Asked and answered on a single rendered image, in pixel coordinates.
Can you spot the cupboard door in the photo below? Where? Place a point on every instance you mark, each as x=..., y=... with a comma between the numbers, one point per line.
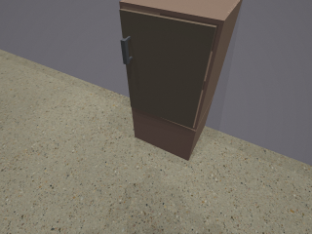
x=170, y=60

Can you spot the handle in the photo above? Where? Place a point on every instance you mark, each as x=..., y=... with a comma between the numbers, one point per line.
x=125, y=50

